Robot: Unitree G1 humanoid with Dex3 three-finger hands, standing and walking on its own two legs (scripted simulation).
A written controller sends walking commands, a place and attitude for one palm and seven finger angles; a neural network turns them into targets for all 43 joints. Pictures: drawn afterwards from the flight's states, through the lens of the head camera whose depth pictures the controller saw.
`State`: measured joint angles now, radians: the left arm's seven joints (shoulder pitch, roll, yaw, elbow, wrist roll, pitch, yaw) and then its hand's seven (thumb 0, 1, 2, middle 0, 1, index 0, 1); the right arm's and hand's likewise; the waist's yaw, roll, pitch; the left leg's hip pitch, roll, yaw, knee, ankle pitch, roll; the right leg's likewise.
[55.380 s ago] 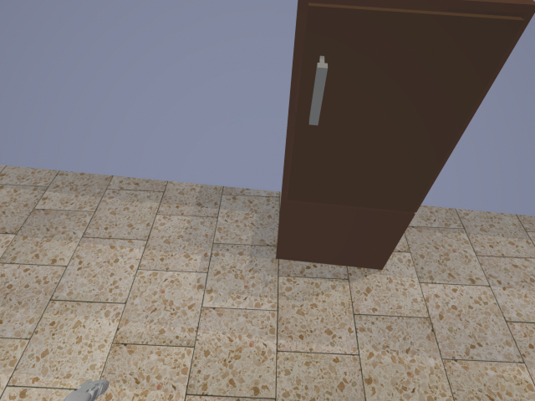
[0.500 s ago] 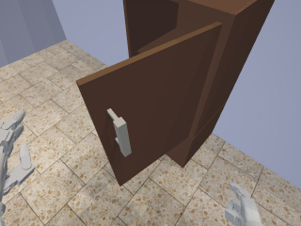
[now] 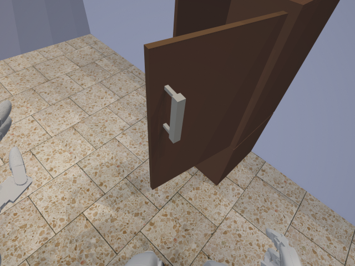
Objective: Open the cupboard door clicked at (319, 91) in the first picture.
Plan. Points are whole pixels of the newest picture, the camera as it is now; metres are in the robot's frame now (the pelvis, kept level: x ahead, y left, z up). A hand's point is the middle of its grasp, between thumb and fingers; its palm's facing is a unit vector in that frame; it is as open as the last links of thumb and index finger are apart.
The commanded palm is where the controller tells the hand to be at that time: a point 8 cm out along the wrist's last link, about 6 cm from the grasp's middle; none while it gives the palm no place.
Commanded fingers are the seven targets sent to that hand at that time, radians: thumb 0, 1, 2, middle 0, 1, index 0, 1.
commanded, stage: step back with the hand held close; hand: left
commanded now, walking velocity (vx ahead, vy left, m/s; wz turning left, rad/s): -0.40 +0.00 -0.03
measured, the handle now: (171, 115) +0.43 +0.05 +0.10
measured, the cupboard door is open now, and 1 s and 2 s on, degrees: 79 79 79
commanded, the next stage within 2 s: stop stepping back and stand still in 0.26 s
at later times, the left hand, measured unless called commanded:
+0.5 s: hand out of the picture +0.08 +0.26 +0.20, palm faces +0.29 -0.86 -0.42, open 7.5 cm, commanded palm +0.05 +0.30 +0.20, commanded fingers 0.00 0.90 0.90 -0.20 -0.30 -0.20 -0.30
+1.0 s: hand out of the picture -0.04 +0.36 +0.21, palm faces +0.46 -0.81 -0.38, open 7.5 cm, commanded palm -0.12 +0.39 +0.20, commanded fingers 0.00 0.90 0.90 -0.20 -0.30 -0.20 -0.30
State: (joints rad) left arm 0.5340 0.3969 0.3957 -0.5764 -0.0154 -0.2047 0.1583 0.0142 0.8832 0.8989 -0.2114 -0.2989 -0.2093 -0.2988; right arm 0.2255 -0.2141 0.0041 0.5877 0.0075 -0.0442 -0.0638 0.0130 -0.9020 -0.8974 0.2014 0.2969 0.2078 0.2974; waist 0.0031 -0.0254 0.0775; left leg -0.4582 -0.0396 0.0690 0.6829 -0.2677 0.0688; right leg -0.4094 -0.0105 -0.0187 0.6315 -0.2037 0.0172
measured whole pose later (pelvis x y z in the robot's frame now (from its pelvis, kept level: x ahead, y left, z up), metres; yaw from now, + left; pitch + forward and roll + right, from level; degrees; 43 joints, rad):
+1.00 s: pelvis -0.29 +0.10 +0.00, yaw -6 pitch -1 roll +0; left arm 0.36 0.44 0.50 -0.42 -0.01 -0.22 0.16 0.01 0.88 0.90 -0.21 -0.30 -0.21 -0.30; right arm 0.23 -0.17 -0.01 0.67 -0.01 -0.14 -0.08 0.01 -0.90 -0.90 0.20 0.30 0.21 0.30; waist -0.02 -0.06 -0.02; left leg -0.28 0.05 0.00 0.67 -0.38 -0.01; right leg -0.57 -0.02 -0.03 1.10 -0.44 0.00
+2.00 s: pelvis -0.25 +0.09 +0.02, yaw -6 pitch +1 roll +0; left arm 0.53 0.39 0.39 -0.45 -0.03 -0.17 0.13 0.02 0.88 0.90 -0.21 -0.30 -0.21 -0.30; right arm 0.18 -0.20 0.00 0.62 0.02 -0.09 -0.07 0.01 -0.90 -0.90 0.20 0.30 0.21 0.30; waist 0.00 -0.01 0.07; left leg -0.28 0.01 0.05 0.50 -0.23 0.01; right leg -0.15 -0.01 -0.03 0.49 -0.35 -0.01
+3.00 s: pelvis -0.30 +0.11 +0.02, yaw -3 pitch +0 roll -1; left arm 0.28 0.19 -0.01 0.90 0.02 0.05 0.01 0.01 0.95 0.90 -0.21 -0.30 -0.20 -0.30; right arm 0.21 -0.25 0.01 0.97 -0.02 0.03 0.01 0.01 -0.91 -0.90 0.20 0.30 0.20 0.30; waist -0.02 -0.03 0.08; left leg -0.36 -0.01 0.00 0.54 -0.18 0.02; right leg -0.22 -0.03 -0.08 0.55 -0.32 0.00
